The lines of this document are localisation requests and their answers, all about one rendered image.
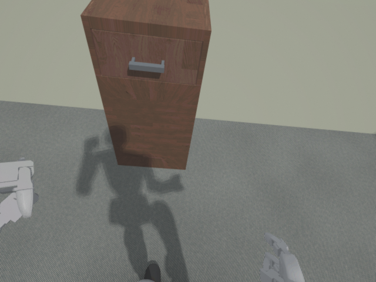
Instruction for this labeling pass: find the cabinet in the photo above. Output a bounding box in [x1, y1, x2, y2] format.
[80, 0, 212, 170]

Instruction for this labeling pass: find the drawer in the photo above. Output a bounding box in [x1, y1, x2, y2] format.
[92, 29, 202, 85]

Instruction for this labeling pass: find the handle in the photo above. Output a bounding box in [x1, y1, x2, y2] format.
[129, 57, 165, 73]

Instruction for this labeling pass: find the robot right hand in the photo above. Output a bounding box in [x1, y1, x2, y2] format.
[260, 232, 305, 282]

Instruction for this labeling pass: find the left robot foot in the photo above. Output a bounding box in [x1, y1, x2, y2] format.
[145, 263, 161, 282]

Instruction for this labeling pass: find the robot left hand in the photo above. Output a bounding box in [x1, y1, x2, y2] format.
[0, 157, 39, 232]

